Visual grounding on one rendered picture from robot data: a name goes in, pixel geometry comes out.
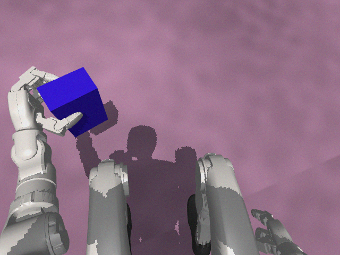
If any right robot arm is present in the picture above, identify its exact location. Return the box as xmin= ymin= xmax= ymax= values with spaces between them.
xmin=276 ymin=242 xmax=307 ymax=255

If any right robot hand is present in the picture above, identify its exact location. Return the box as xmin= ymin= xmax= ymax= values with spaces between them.
xmin=251 ymin=209 xmax=294 ymax=255

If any carton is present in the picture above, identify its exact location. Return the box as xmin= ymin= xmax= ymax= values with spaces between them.
xmin=37 ymin=67 xmax=108 ymax=137

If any left robot arm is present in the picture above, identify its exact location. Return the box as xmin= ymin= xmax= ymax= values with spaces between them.
xmin=0 ymin=129 xmax=70 ymax=255

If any right robot foot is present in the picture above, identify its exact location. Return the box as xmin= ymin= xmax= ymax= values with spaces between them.
xmin=187 ymin=194 xmax=211 ymax=255

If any left robot hand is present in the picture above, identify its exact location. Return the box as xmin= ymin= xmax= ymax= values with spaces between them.
xmin=7 ymin=66 xmax=83 ymax=137

